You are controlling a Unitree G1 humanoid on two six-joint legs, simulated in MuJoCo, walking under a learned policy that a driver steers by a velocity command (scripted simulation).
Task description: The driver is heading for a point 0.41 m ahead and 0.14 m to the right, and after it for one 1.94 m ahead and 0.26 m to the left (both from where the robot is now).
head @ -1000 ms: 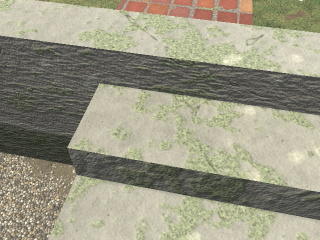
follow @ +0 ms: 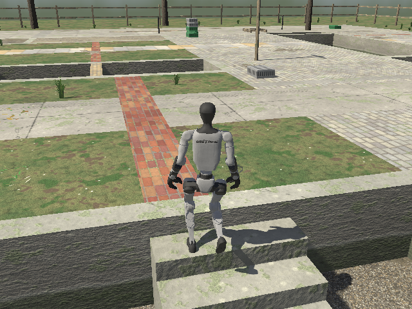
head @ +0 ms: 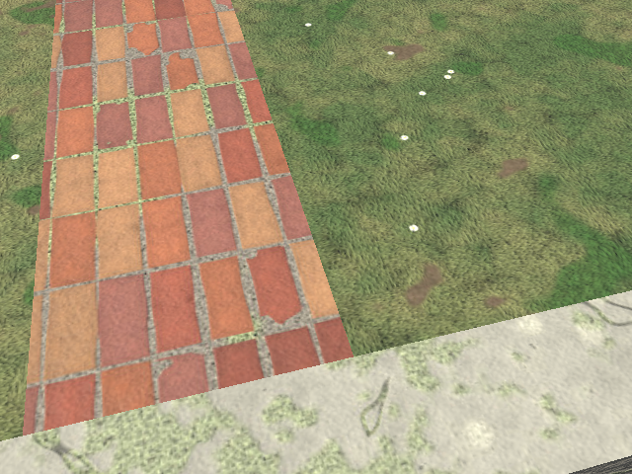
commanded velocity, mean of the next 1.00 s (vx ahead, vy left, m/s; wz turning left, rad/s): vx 0.15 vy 0.00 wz -0.09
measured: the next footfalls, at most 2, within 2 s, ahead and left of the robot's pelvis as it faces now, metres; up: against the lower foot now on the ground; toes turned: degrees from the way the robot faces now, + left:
right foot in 0.40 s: +0.49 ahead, -0.23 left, +0.18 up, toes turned -20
left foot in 1.16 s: +0.40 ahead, -0.07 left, +0.18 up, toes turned +10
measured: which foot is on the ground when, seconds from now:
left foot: down 0.00-0.42, up 0.44-1.00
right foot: up 0.00-0.38, down 0.40-1.00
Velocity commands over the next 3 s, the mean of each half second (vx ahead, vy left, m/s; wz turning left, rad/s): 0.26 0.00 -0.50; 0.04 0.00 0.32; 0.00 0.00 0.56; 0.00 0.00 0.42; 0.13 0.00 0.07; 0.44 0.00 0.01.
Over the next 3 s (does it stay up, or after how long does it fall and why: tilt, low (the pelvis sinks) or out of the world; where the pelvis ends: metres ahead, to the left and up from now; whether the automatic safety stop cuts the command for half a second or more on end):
stays up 0.58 -0.04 0.25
